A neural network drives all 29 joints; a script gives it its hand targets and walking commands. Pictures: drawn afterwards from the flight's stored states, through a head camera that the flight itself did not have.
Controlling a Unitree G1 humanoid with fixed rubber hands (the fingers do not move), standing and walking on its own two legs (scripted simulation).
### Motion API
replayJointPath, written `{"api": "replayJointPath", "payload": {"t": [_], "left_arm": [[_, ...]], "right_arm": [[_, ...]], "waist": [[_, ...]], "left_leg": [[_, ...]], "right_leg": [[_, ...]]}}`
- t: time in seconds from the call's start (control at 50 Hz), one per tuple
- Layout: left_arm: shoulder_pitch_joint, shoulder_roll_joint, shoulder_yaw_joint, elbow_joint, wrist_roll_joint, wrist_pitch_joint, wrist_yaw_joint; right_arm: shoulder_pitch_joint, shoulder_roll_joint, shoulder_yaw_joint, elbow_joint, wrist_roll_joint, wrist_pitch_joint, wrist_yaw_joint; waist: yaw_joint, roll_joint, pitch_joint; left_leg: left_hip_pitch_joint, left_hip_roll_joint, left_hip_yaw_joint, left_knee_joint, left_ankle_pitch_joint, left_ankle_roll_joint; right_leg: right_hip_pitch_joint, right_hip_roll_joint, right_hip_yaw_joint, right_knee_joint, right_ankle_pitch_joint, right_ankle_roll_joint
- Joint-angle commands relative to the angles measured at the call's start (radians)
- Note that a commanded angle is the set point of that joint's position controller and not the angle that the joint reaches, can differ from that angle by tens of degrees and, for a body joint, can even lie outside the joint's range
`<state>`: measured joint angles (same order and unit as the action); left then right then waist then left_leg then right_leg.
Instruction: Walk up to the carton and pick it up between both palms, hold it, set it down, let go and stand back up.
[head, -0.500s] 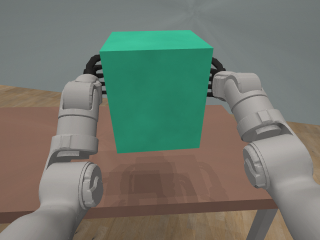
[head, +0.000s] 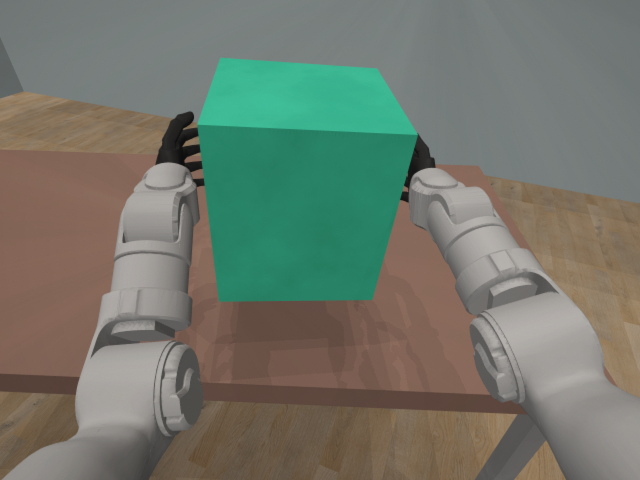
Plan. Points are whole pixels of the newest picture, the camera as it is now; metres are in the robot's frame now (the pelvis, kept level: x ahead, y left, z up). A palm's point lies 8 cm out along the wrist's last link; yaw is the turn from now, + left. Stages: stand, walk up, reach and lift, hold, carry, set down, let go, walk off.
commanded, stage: set down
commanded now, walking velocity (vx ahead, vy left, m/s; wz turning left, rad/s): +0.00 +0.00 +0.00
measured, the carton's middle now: (299, 183) +0.44 +0.04 +0.22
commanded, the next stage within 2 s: none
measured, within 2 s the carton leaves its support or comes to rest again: neither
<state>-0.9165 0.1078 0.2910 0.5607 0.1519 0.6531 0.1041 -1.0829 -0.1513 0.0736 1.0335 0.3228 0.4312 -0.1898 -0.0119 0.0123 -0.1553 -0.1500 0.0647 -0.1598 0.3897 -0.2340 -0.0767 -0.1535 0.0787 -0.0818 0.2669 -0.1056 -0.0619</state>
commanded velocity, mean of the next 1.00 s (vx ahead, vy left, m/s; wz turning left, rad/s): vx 0.00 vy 0.00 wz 0.00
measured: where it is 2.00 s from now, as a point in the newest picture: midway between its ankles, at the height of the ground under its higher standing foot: outside the picture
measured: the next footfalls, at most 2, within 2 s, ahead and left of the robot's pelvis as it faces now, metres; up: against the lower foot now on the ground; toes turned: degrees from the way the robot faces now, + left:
none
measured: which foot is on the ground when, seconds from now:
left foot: down 0.00-1.00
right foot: down 0.00-1.00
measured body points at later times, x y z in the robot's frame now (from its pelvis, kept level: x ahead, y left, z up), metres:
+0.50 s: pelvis +0.01 +0.01 +0.00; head -0.04 +0.02 +0.45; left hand +0.41 +0.18 +0.25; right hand +0.42 -0.12 +0.23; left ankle -0.01 +0.17 -0.75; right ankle +0.03 -0.08 -0.75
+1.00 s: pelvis +0.00 +0.01 +0.00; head -0.04 +0.02 +0.45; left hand +0.39 +0.18 +0.22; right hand +0.43 -0.12 +0.20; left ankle -0.01 +0.17 -0.75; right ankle +0.03 -0.08 -0.75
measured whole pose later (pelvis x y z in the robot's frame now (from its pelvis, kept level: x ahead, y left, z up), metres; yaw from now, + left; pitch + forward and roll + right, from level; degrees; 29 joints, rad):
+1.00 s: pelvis +0.00 +0.01 +0.00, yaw -2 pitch +0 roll -1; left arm -0.82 -0.05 0.33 0.38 0.22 0.70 0.21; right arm -1.05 -0.16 -0.06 1.07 0.20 0.35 -0.07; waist 0.04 0.01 -0.12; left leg -0.17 0.05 -0.12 0.40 -0.24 -0.07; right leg -0.20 0.06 -0.05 0.33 -0.13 -0.05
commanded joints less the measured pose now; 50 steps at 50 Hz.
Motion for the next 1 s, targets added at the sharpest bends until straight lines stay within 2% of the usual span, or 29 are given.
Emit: {"api": "replayJointPath", "payload": {"t": [0.0,0.04,0.1,0.14,0.22,0.26,0.32,0.38,0.46,0.56,0.66,0.8,0.9,0.98], "left_arm": [[-0.882,-0.646,-0.461,-0.527,-0.242,-0.070,-0.146],[-0.905,-0.611,-0.469,-0.573,-0.242,-0.051,-0.157],[-0.940,-0.592,-0.485,-0.582,-0.228,-0.023,-0.170],[-0.909,-0.591,-0.477,-0.566,-0.199,-0.005,-0.175],[-0.768,-0.562,-0.380,-0.416,-0.093,0.037,-0.193],[-0.714,-0.556,-0.333,-0.342,-0.052,0.055,-0.204],[-0.670,-0.561,-0.286,-0.308,-0.018,0.073,-0.213],[-0.715,-0.597,-0.303,-0.350,-0.044,0.060,-0.195],[-0.761,-0.661,-0.362,-0.425,-0.087,0.039,-0.149],[-0.764,-0.694,-0.427,-0.494,-0.112,0.024,-0.094],[-0.788,-0.702,-0.434,-0.492,-0.106,0.015,-0.058],[-0.799,-0.715,-0.426,-0.407,-0.103,-0.014,-0.030],[-0.783,-0.720,-0.391,-0.334,-0.097,-0.045,-0.025],[-0.746,-0.705,-0.343,-0.289,-0.076,-0.068,-0.031]], "right_arm": [[-1.003,0.688,0.226,-0.919,0.199,-0.088,0.056],[-0.959,0.661,0.196,-0.924,0.179,-0.057,0.039],[-0.904,0.611,0.129,-0.854,0.129,-0.022,0.041],[-0.876,0.585,0.108,-0.819,0.102,-0.012,0.052],[-0.871,0.538,0.094,-0.754,0.048,-0.002,0.069],[-0.877,0.511,0.076,-0.707,0.025,-0.004,0.079],[-0.863,0.494,0.069,-0.653,0.018,-0.009,0.100],[-0.880,0.508,0.073,-0.629,0.037,-0.027,0.127],[-0.905,0.514,0.098,-0.643,0.070,-0.059,0.163],[-0.903,0.517,0.114,-0.648,0.089,-0.087,0.200],[-0.886,0.516,0.090,-0.555,0.077,-0.106,0.236],[-0.908,0.498,0.028,-0.455,0.021,-0.151,0.271],[-0.901,0.468,-0.026,-0.395,-0.034,-0.187,0.281],[-0.873,0.454,-0.056,-0.355,-0.078,-0.212,0.285]], "waist": [[-0.009,-0.017,-0.767],[-0.020,-0.001,-0.716],[-0.050,0.037,-0.598],[-0.061,0.050,-0.549],[-0.047,0.038,-0.465],[-0.043,0.041,-0.418],[-0.040,0.045,-0.386],[-0.035,0.050,-0.422],[-0.025,0.062,-0.517],[0.001,0.053,-0.563],[0.023,0.062,-0.519],[0.030,0.071,-0.510],[0.011,0.053,-0.522],[0.007,0.030,-0.522]], "left_leg": [[0.033,-0.145,0.085,0.031,0.455,0.039],[0.016,-0.142,0.083,0.012,0.388,0.037],[0.015,-0.126,0.086,-0.012,0.312,0.031],[0.016,-0.119,0.091,-0.021,0.299,0.030],[-0.035,-0.123,0.101,-0.052,0.228,0.041],[-0.045,-0.119,0.106,-0.069,0.199,0.048],[-0.037,-0.116,0.115,-0.081,0.212,0.050],[0.009,-0.108,0.119,-0.064,0.305,0.039],[0.117,-0.093,0.110,-0.016,0.466,0.012],[0.180,-0.080,0.098,0.021,0.554,-0.003],[0.144,-0.074,0.099,0.008,0.477,0.000],[0.117,-0.066,0.101,-0.010,0.388,0.004],[0.108,-0.063,0.102,-0.015,0.371,0.007],[0.103,-0.062,0.108,-0.021,0.368,0.015]], "right_leg": [[0.569,-0.059,0.096,0.133,0.770,0.171],[0.534,-0.067,0.093,0.132,0.722,0.181],[0.449,-0.065,0.080,0.108,0.524,0.162],[0.423,-0.072,0.083,0.097,0.464,0.151],[0.437,-0.099,0.096,0.102,0.457,0.158],[0.428,-0.096,0.085,0.101,0.409,0.155],[0.422,-0.078,0.063,0.099,0.359,0.144],[0.395,-0.043,0.040,0.095,0.308,0.120],[0.329,-0.010,0.019,0.086,0.324,0.095],[0.279,0.002,0.015,0.084,0.358,0.081],[0.254,-0.006,0.024,0.078,0.307,0.070],[0.219,-0.016,0.021,0.074,0.252,0.063],[0.229,-0.021,0.016,0.071,0.250,0.063],[0.250,-0.025,0.015,0.070,0.259,0.071]]}}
